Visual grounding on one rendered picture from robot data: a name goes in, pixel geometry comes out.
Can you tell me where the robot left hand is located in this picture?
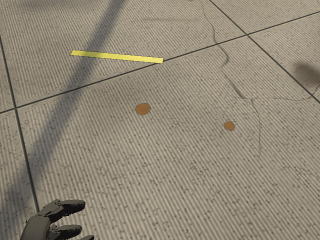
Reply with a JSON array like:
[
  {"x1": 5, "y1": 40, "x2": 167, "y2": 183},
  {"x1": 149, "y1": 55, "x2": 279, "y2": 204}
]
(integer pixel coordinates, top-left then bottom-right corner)
[{"x1": 20, "y1": 199, "x2": 94, "y2": 240}]

